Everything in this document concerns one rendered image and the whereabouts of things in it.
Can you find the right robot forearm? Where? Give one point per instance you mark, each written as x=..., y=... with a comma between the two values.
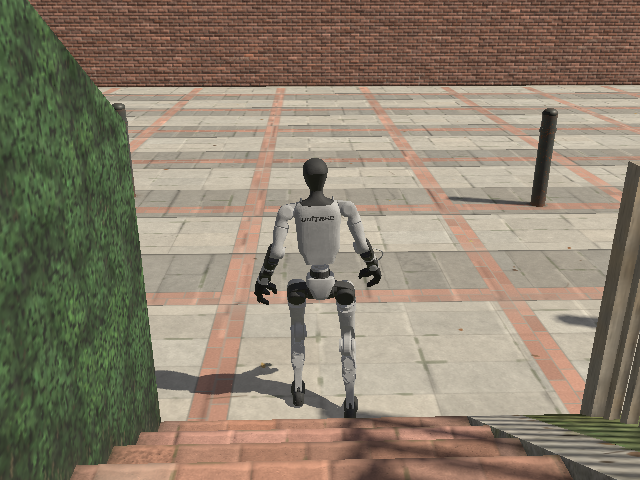
x=370, y=258

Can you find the left robot forearm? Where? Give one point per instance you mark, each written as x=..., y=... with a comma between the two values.
x=268, y=268

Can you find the right robot hand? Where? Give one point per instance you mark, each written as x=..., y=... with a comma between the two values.
x=366, y=273

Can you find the robot head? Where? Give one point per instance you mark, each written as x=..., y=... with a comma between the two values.
x=315, y=173

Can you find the right robot upper arm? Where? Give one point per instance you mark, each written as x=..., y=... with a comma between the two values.
x=348, y=209

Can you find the humanoid robot torso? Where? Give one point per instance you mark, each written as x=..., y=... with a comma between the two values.
x=318, y=236

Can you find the left robot upper arm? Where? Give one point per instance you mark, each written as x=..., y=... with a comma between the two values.
x=285, y=213

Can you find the left robot hand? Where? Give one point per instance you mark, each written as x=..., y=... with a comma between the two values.
x=261, y=289

